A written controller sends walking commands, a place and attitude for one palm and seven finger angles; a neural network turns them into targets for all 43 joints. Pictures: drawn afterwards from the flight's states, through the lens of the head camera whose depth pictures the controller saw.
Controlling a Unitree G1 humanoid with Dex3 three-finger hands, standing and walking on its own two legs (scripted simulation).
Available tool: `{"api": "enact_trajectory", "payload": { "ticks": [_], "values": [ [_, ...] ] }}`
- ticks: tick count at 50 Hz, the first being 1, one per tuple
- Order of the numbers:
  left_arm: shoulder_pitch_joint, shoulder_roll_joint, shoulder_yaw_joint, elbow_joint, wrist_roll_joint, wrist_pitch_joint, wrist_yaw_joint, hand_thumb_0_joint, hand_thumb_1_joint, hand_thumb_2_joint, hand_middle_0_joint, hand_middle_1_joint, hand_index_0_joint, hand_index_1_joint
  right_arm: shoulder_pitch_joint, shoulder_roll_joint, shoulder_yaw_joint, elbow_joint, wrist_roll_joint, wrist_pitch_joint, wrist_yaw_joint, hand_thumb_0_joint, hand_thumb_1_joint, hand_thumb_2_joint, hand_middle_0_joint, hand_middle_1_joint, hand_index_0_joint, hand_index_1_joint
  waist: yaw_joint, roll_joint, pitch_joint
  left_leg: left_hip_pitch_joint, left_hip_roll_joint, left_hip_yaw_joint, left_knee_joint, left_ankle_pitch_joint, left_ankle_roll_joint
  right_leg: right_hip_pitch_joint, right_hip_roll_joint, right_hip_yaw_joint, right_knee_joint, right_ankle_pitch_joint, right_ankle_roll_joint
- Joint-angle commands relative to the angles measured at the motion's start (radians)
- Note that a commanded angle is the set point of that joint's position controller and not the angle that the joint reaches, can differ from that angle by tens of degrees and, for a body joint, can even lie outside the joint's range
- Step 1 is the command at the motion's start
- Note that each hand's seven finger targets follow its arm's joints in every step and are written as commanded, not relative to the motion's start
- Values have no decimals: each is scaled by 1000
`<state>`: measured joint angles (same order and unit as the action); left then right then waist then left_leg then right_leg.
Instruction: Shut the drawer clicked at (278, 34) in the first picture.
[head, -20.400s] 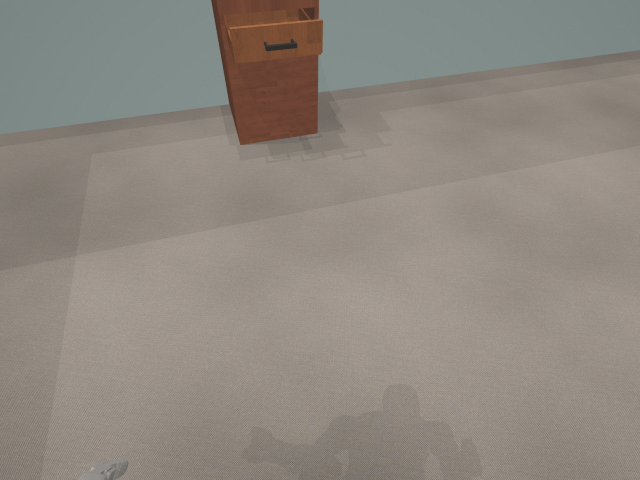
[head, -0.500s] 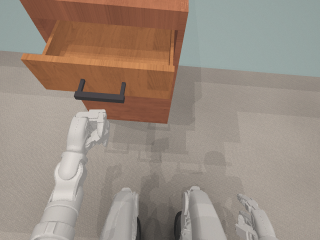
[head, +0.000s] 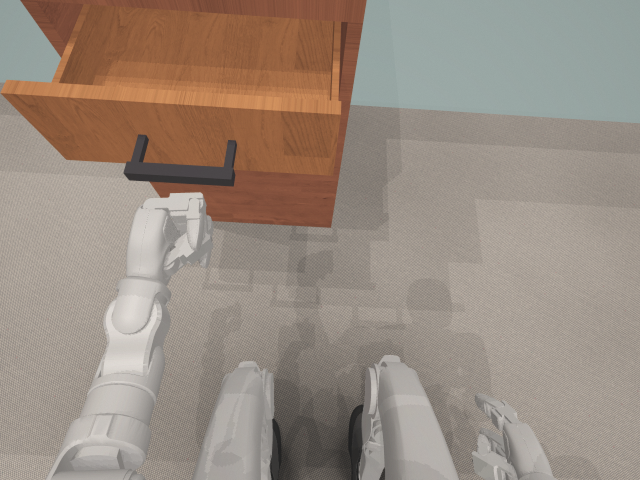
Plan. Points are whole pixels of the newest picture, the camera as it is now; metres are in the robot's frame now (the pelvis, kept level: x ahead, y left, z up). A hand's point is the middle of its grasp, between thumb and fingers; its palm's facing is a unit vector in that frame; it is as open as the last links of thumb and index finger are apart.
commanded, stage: bring the fist close to the handle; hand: left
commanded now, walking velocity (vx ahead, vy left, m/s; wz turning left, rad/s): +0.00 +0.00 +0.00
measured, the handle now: (183, 160) +0.50 +0.18 +0.00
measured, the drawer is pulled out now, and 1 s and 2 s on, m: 0.15 0.12 0.00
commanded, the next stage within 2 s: push the drawer shut in 0.14 s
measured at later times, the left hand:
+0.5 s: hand (207, 221) +0.41 +0.14 +0.00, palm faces -0.08 -1.00 -0.06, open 3.3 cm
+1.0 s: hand (205, 197) +0.45 +0.15 +0.00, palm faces -0.07 -1.00 -0.07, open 2.7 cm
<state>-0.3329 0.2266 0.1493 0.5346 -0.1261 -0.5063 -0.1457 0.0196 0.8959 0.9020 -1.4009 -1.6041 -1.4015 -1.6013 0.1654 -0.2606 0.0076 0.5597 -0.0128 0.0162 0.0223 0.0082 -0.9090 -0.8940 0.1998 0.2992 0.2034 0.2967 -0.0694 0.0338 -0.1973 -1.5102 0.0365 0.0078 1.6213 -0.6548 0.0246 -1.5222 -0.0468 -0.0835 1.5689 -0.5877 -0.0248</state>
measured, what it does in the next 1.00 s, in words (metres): stands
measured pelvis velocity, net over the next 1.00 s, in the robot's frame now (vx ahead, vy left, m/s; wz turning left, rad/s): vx -0.02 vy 0.00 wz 0.00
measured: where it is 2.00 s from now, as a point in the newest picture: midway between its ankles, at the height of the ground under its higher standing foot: (315, 479)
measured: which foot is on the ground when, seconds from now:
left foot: down 0.00-1.00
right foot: down 0.00-1.00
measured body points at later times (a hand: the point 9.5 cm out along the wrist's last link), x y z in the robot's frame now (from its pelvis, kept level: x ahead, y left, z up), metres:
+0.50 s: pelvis +0.00 +0.00 +0.00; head +0.16 +0.02 +0.42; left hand +0.41 +0.20 +0.01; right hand +0.15 -0.26 -0.12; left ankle +0.04 +0.11 -0.54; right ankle +0.06 -0.11 -0.54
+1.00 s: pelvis -0.02 +0.00 -0.01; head +0.15 +0.03 +0.40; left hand +0.45 +0.20 +0.00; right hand +0.07 -0.26 -0.13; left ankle +0.04 +0.11 -0.54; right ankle +0.06 -0.11 -0.54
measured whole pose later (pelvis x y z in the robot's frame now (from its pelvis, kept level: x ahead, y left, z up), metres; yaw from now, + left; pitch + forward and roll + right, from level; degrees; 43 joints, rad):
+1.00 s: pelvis -0.02 +0.00 -0.01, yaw +0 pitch +31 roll -4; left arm -0.74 0.34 0.22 0.99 -0.07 -0.58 -0.16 -0.06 0.74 0.97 -1.40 -1.60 -1.40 -1.60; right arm 0.21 -0.27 0.03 0.64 -0.04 -0.01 0.00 0.01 -0.91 -0.89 0.20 0.30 0.20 0.30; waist -0.13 0.03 -0.18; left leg -1.60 0.03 -0.02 1.66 -0.61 0.03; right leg -1.59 -0.06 -0.11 1.59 -0.55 -0.02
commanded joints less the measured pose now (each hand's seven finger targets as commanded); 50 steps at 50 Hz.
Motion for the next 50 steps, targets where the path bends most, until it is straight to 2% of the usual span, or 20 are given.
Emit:
{"api": "enact_trajectory", "payload": {
  "ticks": [1,4,10,12,15,17,21,25,26,28,30,34,35,37,38,40,41,43,47,50],
  "values": [
    [-239,122,36,-180,-18,-61,4,0,900,900,-1400,-1600,-1400,-1600,62,-156,-61,-97,7,-34,-17,0,-900,-900,200,300,200,300,-33,-21,-497,290,-41,-61,-209,261,1,360,45,64,-211,194,0],
    [-241,135,52,-171,-18,-76,4,0,900,900,-1400,-1600,-1400,-1600,61,-152,-60,-93,4,-40,-19,0,-900,-900,200,300,200,300,-20,0,-503,282,-44,-56,-207,251,-1,368,44,70,-212,180,-3],
    [-238,121,29,-156,-23,-75,-17,0,900,900,-1400,-1600,-1400,-1600,62,-154,-61,-98,5,-41,-17,0,-900,-900,200,300,200,300,-26,15,-501,303,-43,-56,-206,276,1,357,48,65,-209,205,-6],
    [-221,141,52,-171,-28,-75,-21,0,900,900,-1400,-1600,-1400,-1600,59,-155,-61,-102,6,-40,-16,0,-900,-900,200,300,200,300,-11,20,-526,306,-44,-53,-207,286,-1,382,46,71,-209,218,-6],
    [-303,136,35,-159,-20,-77,-17,0,900,900,-1400,-1600,-1400,-1600,62,-156,-59,-94,6,-41,-20,0,-900,-900,200,300,200,300,-37,26,-487,310,-41,-65,-205,275,0,329,49,60,-201,200,-6],
    [-354,139,38,-152,-16,-82,-9,0,900,900,-1400,-1600,-1400,-1600,65,-158,-60,-81,2,-44,-21,0,-900,-900,200,300,200,300,-43,43,-500,320,-41,-66,-200,264,-3,311,46,60,-202,186,-5],
    [-384,140,41,-114,-8,-80,0,0,900,900,-1400,-1600,-1400,-1600,79,-162,-59,-75,-3,-47,-20,0,-900,-900,200,300,200,300,-46,54,-532,343,-41,-72,-200,287,-7,302,47,53,-192,197,-7],
    [-458,181,76,-45,0,-71,4,0,900,900,-1400,-1600,-1400,-1600,91,-163,-55,-70,-2,-42,-24,0,-900,-900,200,300,200,300,-58,35,-510,299,-42,-68,-196,262,-1,312,50,58,-196,184,-5],
    [-457,191,89,-30,5,-70,5,0,900,900,-1400,-1600,-1400,-1600,96,-165,-54,-70,-5,-39,-23,0,-900,-900,200,300,200,300,-47,51,-524,312,-42,-71,-203,275,-6,310,49,55,-192,190,-7],
    [-492,179,82,-29,3,-71,4,0,900,900,-1400,-1600,-1400,-1600,102,-165,-56,-68,-5,-36,-21,0,-900,-900,200,300,200,300,-55,59,-547,333,-40,-72,-202,290,-7,303,49,54,-190,200,-6],
    [-562,151,45,-30,2,-75,1,0,900,900,-1400,-1600,-1400,-1600,113,-164,-56,-60,-5,-36,-19,0,-900,-900,200,300,200,300,-81,69,-547,354,-38,-84,-200,291,-5,270,52,47,-186,195,-6],
    [-701,182,65,29,15,-88,18,0,900,900,-1400,-1600,-1400,-1600,131,-169,-56,-28,-10,-38,-25,0,-900,-900,200,300,200,300,-110,53,-522,305,-42,-79,-191,211,0,255,49,55,-203,140,1],
    [-738,214,82,23,18,-97,20,0,900,900,-1400,-1600,-1400,-1600,138,-172,-53,-24,-13,-43,-29,0,-900,-900,200,300,200,300,-111,64,-534,308,-42,-83,-190,213,1,250,50,54,-195,140,-2],
    [-761,212,81,61,24,-106,19,0,900,900,-1400,-1600,-1400,-1600,144,-174,-54,-15,-14,-44,-29,0,-900,-900,200,300,200,300,-111,70,-553,323,-44,-87,-194,202,-1,242,51,52,-197,125,-3],
    [-796,192,61,69,21,-109,16,0,900,900,-1400,-1600,-1400,-1600,145,-171,-52,-8,-15,-45,-29,0,-900,-900,200,300,200,300,-122,83,-542,324,-45,-87,-195,195,0,233,51,51,-201,122,-3],
    [-837,231,85,84,20,-119,15,0,900,900,-1400,-1600,-1400,-1600,153,-175,-49,-2,-17,-47,-32,0,-900,-900,200,300,200,300,-122,72,-557,313,-47,-87,-193,188,3,248,53,52,-200,116,-4],
    [-845,244,96,99,24,-121,13,0,900,900,-1400,-1600,-1400,-1600,157,-176,-50,1,-19,-47,-32,0,-900,-900,200,300,200,300,-117,92,-579,316,-48,-84,-190,193,2,253,52,56,-199,117,-5],
    [-890,226,75,154,26,-120,10,0,900,900,-1400,-1600,-1400,-1600,155,-176,-45,10,-18,-45,-31,0,-900,-900,200,300,200,300,-131,101,-524,304,-48,-90,-202,138,0,215,52,51,-205,78,-6],
    [-971,277,105,223,34,-128,13,0,900,900,-1400,-1600,-1400,-1600,169,-187,-39,19,-22,-44,-32,0,-900,-900,200,300,200,300,-142,101,-531,285,-48,-101,-201,97,4,197,55,48,-196,52,-6],
    [-1043,259,82,249,38,-132,18,0,900,900,-1400,-1600,-1400,-1600,175,-189,-36,22,-26,-44,-29,0,-900,-900,200,300,200,300,-163,145,-527,309,-48,-113,-208,74,4,149,55,42,-188,46,-9]
  ]
}}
